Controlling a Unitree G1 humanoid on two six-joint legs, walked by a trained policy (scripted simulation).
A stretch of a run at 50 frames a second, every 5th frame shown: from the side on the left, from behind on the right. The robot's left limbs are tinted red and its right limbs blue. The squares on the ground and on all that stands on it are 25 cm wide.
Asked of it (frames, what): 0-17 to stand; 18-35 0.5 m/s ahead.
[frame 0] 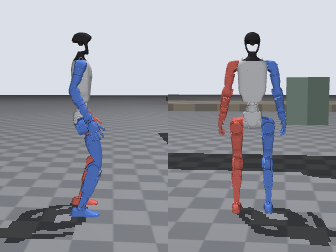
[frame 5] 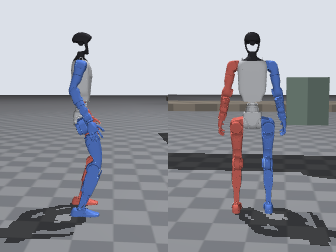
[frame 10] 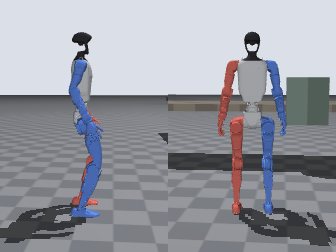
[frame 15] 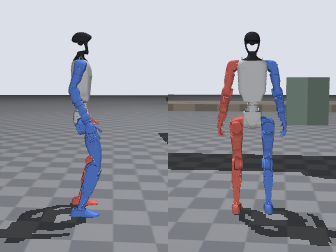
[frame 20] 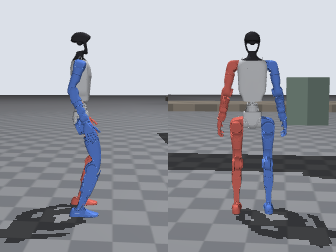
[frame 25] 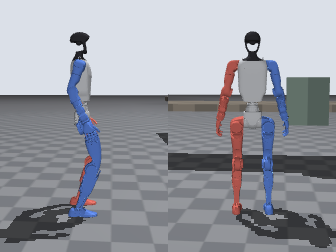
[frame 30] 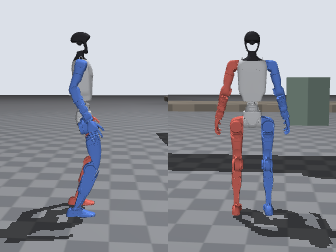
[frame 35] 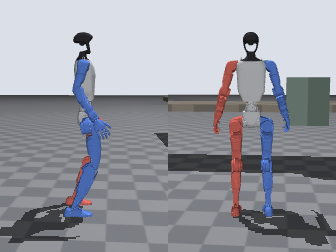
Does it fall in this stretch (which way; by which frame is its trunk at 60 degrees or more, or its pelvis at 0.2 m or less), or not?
no
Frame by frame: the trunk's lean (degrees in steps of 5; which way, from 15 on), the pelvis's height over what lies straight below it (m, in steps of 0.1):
0: 0, 0.8
5: 0, 0.8
10: 0, 0.8
15: 0, 0.8
20: 0, 0.8
25: 0, 0.8
30: 5, 0.8
35: 5, 0.8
